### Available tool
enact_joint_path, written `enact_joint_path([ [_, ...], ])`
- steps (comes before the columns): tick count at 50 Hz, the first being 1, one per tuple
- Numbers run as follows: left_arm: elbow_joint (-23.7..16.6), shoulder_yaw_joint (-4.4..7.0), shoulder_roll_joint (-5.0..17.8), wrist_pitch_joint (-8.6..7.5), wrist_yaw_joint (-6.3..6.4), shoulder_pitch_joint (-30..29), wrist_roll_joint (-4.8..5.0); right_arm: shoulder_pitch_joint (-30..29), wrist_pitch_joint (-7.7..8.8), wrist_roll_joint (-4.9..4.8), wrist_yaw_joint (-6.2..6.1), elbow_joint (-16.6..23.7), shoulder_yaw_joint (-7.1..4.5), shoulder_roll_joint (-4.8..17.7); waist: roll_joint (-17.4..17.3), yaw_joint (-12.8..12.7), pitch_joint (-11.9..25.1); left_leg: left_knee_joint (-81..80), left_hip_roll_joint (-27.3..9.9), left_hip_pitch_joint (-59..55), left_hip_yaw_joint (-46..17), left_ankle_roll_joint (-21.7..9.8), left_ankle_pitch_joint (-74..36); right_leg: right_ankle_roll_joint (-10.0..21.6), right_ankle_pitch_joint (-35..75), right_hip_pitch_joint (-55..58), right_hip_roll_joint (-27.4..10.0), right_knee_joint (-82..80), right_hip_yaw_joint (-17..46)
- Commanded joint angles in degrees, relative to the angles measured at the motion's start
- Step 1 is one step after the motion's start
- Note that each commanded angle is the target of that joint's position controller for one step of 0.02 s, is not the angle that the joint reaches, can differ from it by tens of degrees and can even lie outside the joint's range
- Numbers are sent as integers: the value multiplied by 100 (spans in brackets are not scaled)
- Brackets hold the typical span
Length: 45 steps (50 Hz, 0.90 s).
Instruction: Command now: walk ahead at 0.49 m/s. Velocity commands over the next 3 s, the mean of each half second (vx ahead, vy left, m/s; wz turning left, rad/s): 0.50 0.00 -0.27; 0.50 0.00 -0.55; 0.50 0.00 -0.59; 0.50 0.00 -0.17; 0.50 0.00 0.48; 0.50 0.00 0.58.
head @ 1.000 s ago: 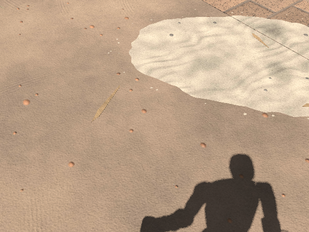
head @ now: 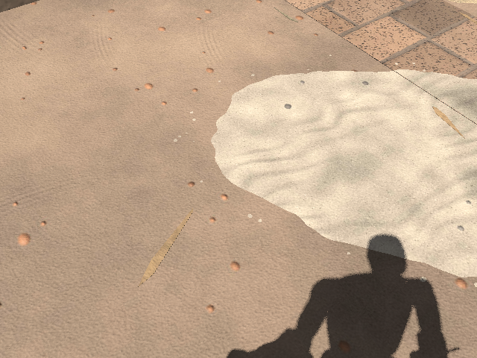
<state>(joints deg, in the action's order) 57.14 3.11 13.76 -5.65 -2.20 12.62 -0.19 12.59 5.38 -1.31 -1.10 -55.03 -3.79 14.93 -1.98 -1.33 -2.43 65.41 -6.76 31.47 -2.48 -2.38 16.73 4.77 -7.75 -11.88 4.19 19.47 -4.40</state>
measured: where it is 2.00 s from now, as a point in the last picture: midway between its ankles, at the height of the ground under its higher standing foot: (372, 225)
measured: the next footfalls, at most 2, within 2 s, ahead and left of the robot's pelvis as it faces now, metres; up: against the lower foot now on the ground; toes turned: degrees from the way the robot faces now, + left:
left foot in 0.32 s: +0.38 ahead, +0.16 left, +0.00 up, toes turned -4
right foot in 0.84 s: +0.57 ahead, -0.17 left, +0.00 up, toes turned -27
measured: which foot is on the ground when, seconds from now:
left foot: up 0.00-0.30, down 0.32-0.86, up 0.88-1.00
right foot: down 0.00-0.32, up 0.34-0.82, down 0.84-1.00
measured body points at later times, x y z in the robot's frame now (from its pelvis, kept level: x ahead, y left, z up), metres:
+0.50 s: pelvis +0.29 +0.06 +0.00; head +0.31 +0.07 +0.45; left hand +0.40 +0.33 -0.14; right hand +0.34 -0.22 -0.12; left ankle +0.34 +0.16 -0.74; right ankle +0.24 -0.08 -0.65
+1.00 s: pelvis +0.53 -0.08 -0.01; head +0.55 -0.11 +0.44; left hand +0.75 +0.12 -0.12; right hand +0.51 -0.38 -0.13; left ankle +0.56 +0.11 -0.65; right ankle +0.54 -0.15 -0.74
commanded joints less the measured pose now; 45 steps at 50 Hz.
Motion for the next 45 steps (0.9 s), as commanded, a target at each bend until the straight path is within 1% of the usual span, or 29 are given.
enact_joint_path([
  [1,-263,101,724,-120,102,-176,-10,222,-65,71,-44,280,-87,280,503,261,-18,-627,-352,386,-117,158,-635,1001,443,-217,-1619,-1419,1344],
  [3,-214,115,804,-89,186,52,2,-251,-44,111,-13,447,-82,294,449,139,-80,-1456,-328,636,-68,228,-1389,902,674,-19,-1532,-1428,1143],
  [6,-137,120,860,-48,232,449,69,-1007,8,101,57,661,-17,184,401,-102,-160,-2677,-51,342,143,257,-2212,721,813,54,-1336,-1380,905],
  [10,-2,155,938,55,268,954,158,-1723,67,33,181,918,31,248,415,-307,-264,-3485,186,318,99,299,-2138,702,683,687,-1545,-991,1162],
  [13,-15,222,1042,144,317,956,171,-1600,150,9,248,983,-31,515,575,-73,-121,-3830,291,-158,-4,187,-1631,562,884,1056,-1793,-503,1488],
  [14,-53,238,1075,172,320,864,164,-1286,177,4,244,921,-85,635,649,140,49,-3910,383,-660,79,112,-1417,491,1315,1046,-1760,-165,1502],
  [15,-108,199,968,186,309,799,136,-535,199,19,212,714,-210,866,590,509,513,-4002,464,-1717,168,-47,-1320,346,1888,874,-1466,657,1332],
  [16,-287,98,701,184,291,719,53,523,220,124,160,526,-330,1243,282,922,1420,-3696,-252,-3399,-470,-388,-1319,149,1242,11,-1074,2216,1064],
  [17,-427,-86,-11,89,272,1391,91,1100,156,196,138,401,-468,1804,-1227,698,2349,-4024,-1734,-5593,-2812,-1218,-666,-294,-1286,-2204,-141,4363,468],
  [18,-381,-18,377,11,263,1334,221,1113,131,175,156,412,-322,1262,-1373,765,2613,-4653,-1863,-5592,-3847,-1355,42,-288,-2597,-2855,-264,5297,1133],
  [19,-502,120,852,-6,276,853,335,636,135,152,139,514,-199,853,-911,736,1670,-4739,-1642,-4858,-2933,-1045,131,-221,-2248,-3260,-560,5583,1175],
  [20,-556,140,846,13,305,569,327,230,132,156,131,587,-131,656,-538,603,1147,-4861,-1424,-4055,-2142,-855,-202,-209,-1751,-3176,-848,5507,1022],
  [21,-586,169,769,52,325,422,262,-78,133,167,145,582,-85,492,-358,458,723,-5092,-1203,-3312,-1585,-766,-541,-221,-1398,-2972,-1012,5201,991],
  [22,-587,212,673,129,321,481,234,-257,150,205,147,569,-53,392,-468,269,508,-5303,-1026,-2823,-1120,-680,-718,-216,-1143,-2674,-1176,4961,1027],
  [23,-615,208,529,208,300,538,236,-337,154,223,149,541,-61,380,-515,168,394,-5480,-957,-2513,-839,-669,-804,-223,-1007,-2456,-1231,4851,994],
  [24,-659,196,392,276,282,528,239,-337,168,217,141,512,-80,408,-454,118,317,-5616,-949,-2355,-593,-720,-993,-240,-921,-2421,-1269,4764,955],
  [27,-901,215,361,393,265,216,188,-244,196,223,71,428,-161,610,-209,68,118,-5837,-994,-2307,-17,-828,-1479,-325,-348,-2760,-1312,4241,1004],
  [30,-1083,198,343,371,169,-210,153,-160,160,219,4,397,-210,752,-144,147,13,-5912,-876,-2427,598,-741,-1690,-362,525,-2768,-1259,3249,868],
  [32,-1236,156,299,348,84,-654,137,-45,125,185,-34,391,-238,846,-80,294,-102,-5941,-849,-2508,921,-682,-1713,-345,888,-2652,-1194,2654,617],
  [35,-1490,119,307,355,-21,-1198,133,252,41,105,-50,326,-290,981,-23,471,-270,-5818,-983,-2993,1176,-622,-1786,-252,806,-2715,-1118,2105,380],
  [37,-1648,127,374,369,-83,-1395,143,379,-39,44,-40,290,-328,1061,-61,476,-323,-5571,-1105,-3406,1289,-544,-2104,-124,425,-2750,-1042,1888,252],
  [38,-1706,149,433,376,-108,-1400,146,371,-79,19,-38,298,-350,1120,-108,417,-288,-5346,-1140,-3549,1368,-494,-2634,-35,155,-2620,-943,1815,136],
  [39,-1738,194,525,386,-121,-1292,149,318,-117,-2,-42,327,-375,1207,-201,295,-151,-4987,-1146,-3635,1457,-436,-3586,73,-139,-2303,-770,1788,-30],
  [40,-1705,271,658,398,-118,-966,158,259,-164,-26,-48,360,-397,1289,-300,77,107,-4397,-1114,-3662,1548,-370,-4598,194,-414,-1775,-532,1787,-217],
  [41,-1533,407,868,401,-100,-220,184,149,-219,-52,-49,398,-396,1317,-251,-370,499,-3358,-951,-3477,1710,-242,-5197,366,-297,-783,-230,1500,-381],
  [42,-1237,636,1285,428,-10,789,201,218,-228,2,-59,443,-342,1205,-13,-802,1042,-1890,-712,-2583,1796,9,-4571,592,-82,869,-94,1295,-134],
  [43,-1140,777,1929,465,108,1133,228,401,-164,264,-41,673,-144,526,1368,-521,1311,153,-80,-472,1746,343,-381,1162,-185,2400,-1450,1041,2236],
  [44,-1402,707,2053,351,53,1041,146,474,92,147,23,941,-26,359,1589,-262,2300,1424,853,950,291,458,1965,2108,-1380,3428,-2388,-85,5315],
  [45,-1376,554,1544,264,1,1032,104,-298,267,-112,85,1085,-128,812,815,-569,1840,1623,581,1647,-212,323,1518,1754,-1237,3275,-2318,-461,4872],
])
